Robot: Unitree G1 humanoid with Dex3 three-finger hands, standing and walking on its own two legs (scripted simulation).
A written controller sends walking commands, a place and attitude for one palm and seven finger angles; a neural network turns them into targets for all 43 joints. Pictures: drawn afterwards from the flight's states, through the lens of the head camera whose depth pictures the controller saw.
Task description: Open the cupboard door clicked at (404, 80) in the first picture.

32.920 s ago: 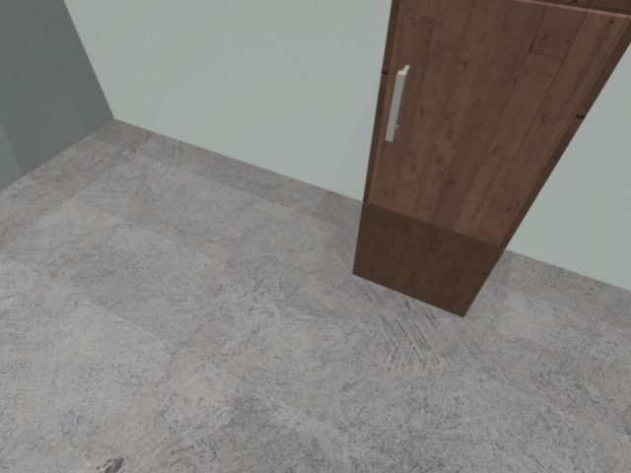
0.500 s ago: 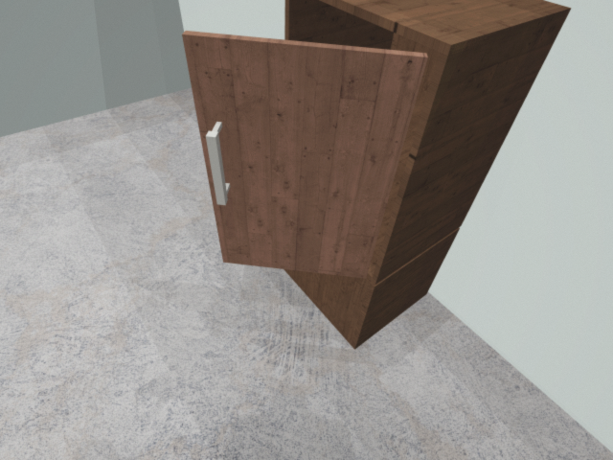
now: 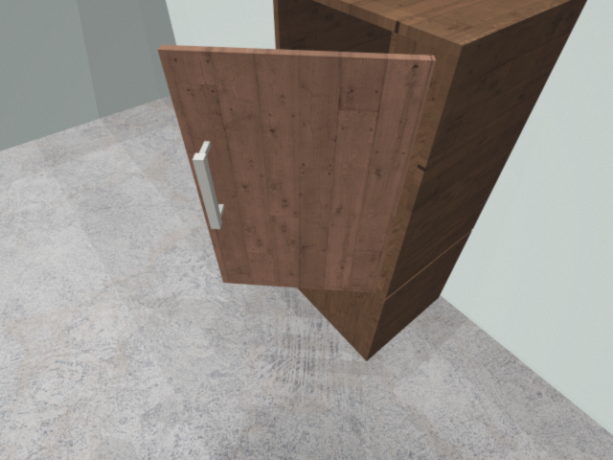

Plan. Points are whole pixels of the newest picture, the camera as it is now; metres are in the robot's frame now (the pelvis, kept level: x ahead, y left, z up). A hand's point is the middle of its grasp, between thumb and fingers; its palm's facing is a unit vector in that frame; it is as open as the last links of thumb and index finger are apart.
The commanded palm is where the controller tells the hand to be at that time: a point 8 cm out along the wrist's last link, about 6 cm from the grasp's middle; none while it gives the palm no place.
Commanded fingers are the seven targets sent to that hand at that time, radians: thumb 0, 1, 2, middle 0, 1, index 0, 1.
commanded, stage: come to a stop and stand still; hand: left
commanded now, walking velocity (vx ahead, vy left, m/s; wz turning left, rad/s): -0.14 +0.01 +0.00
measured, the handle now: (211, 187) +0.56 +0.21 +0.02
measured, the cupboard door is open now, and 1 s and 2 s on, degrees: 46 46 46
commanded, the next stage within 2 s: look again from close up in 1.52 s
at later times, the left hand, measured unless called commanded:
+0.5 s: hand out of the picture +0.01 +0.19 -0.16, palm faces +0.02 -0.97 -0.23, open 7.4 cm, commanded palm none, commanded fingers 0.00 0.90 0.90 -0.20 -0.30 -0.20 -0.30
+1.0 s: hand out of the picture -0.03 +0.17 -0.16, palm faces +0.02 -0.99 -0.16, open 7.4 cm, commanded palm none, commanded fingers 0.00 0.90 0.90 -0.20 -0.30 -0.20 -0.30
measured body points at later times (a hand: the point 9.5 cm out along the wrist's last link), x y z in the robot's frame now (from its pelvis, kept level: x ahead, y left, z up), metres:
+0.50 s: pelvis +0.00 +0.00 +0.00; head +0.03 +0.00 +0.45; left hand +0.01 +0.24 -0.15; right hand +0.07 -0.23 -0.15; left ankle +0.04 +0.11 -0.72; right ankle +0.01 -0.10 -0.73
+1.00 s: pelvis -0.02 +0.01 +0.02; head -0.02 +0.01 +0.47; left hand -0.03 +0.22 -0.15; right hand -0.06 -0.20 -0.14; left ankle +0.00 +0.12 -0.73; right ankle +0.01 -0.10 -0.73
